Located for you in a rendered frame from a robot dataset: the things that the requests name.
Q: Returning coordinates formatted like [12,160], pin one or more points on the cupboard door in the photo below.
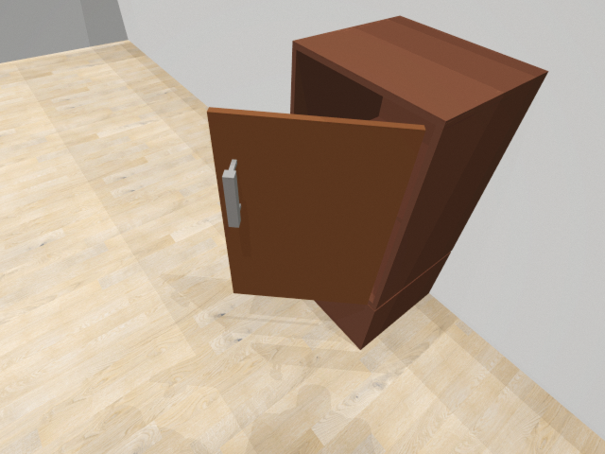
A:
[319,198]

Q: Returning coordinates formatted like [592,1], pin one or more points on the handle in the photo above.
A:
[230,187]

